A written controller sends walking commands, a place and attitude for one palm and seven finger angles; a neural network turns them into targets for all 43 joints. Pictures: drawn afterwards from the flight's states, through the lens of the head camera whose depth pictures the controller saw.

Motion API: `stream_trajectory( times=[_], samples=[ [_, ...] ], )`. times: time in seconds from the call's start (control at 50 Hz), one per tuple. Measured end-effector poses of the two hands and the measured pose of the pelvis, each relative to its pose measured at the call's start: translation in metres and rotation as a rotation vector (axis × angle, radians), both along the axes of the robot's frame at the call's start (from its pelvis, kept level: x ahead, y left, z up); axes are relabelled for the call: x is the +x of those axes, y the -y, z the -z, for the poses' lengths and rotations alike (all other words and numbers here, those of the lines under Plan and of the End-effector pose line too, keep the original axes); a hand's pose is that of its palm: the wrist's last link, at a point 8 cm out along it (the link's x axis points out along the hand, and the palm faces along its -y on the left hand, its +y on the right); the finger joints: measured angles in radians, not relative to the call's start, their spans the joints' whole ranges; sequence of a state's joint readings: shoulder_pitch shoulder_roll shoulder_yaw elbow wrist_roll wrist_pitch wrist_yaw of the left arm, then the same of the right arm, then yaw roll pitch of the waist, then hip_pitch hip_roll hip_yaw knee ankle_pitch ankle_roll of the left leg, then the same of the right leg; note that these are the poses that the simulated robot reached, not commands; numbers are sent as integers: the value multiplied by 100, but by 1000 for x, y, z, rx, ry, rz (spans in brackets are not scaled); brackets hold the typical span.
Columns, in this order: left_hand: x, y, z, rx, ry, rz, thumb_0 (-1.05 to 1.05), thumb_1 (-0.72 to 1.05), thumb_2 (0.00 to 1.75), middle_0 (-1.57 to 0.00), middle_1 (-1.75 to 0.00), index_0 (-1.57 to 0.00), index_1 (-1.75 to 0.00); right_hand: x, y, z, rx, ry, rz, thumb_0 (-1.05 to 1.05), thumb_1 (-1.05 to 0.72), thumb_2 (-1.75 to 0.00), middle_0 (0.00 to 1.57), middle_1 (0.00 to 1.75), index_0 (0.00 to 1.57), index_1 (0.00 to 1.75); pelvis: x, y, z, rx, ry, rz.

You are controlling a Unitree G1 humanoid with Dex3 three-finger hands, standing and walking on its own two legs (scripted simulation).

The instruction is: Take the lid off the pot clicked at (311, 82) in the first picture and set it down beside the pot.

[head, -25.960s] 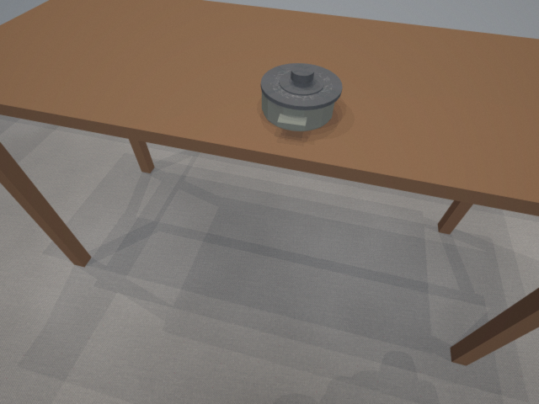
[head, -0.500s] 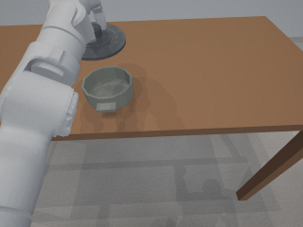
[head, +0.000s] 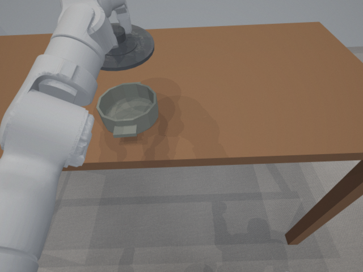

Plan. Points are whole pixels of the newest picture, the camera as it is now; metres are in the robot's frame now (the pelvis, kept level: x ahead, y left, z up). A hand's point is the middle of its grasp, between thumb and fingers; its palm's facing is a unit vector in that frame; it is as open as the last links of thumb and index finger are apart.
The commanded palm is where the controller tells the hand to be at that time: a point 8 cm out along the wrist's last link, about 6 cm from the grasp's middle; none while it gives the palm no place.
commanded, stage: move the lid sideways beside the pot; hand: left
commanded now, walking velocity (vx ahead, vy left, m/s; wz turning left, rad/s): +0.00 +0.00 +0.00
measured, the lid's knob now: (114, 34) +0.52 +0.11 +0.28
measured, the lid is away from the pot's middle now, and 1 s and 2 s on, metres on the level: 0.03 0.14 0.25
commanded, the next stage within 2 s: lower the lid onto the table in 1.98 s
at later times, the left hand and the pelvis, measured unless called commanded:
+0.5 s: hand (63, 41) +0.46 +0.19 +0.30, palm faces -0.20 -0.07 -0.98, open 7.6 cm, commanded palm +0.47 +0.18 +0.36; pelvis +0.00 +0.00 +0.00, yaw +1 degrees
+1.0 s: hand (36, 42) +0.48 +0.24 +0.29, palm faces -0.21 -0.10 -0.97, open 7.6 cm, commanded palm +0.48 +0.24 +0.36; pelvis -0.01 +0.02 +0.00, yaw +1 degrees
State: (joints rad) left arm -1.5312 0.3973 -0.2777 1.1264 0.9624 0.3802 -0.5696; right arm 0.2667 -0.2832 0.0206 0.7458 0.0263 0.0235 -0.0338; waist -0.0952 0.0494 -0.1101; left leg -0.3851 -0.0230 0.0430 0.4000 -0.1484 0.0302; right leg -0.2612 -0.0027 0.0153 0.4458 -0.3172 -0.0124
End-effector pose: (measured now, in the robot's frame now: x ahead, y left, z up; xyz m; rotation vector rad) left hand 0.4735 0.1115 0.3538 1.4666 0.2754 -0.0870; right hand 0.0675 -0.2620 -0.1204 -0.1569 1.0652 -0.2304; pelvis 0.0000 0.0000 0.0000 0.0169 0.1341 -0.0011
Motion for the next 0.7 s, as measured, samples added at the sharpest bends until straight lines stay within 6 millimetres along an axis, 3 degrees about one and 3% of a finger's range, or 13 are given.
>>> stream_trajectory(
  times=[0.1, 0.36, 0.56, 0.7],
  samples=[
    [0, -9, -3, -10, 3, -21, 6, 39, 74, -95, -117, -52, -93, 9, 5, -3, -8, 13, 8, 0, -90, -90, 20, 30, 20, 30, 1, 3, 1, 1, 8, 4],
    [-10, -67, 4, 33, -8, -117, 6, 40, 74, -95, -117, -52, -93, 17, 6, -6, -9, -10, -9, 0, -90, -90, 20, 30, 20, 30, -1, 3, 1, -5, 21, -11],
    [-20, -82, -1, 29, 7, -92, 5, 40, 74, -95, -117, -52, -93, 28, -7, -9, 0, 28, -26, 0, -90, -90, 20, 30, 20, 30, -8, -5, 2, -13, 27, -26],
    [-18, -97, 1, 35, -5, -125, 5, 39, 74, -95, -117, -52, -93, 15, -14, -6, 0, 1, -16, 0, -90, -90, 20, 30, 20, 30, -13, -11, 2, -16, 13, -22]
  ],
)
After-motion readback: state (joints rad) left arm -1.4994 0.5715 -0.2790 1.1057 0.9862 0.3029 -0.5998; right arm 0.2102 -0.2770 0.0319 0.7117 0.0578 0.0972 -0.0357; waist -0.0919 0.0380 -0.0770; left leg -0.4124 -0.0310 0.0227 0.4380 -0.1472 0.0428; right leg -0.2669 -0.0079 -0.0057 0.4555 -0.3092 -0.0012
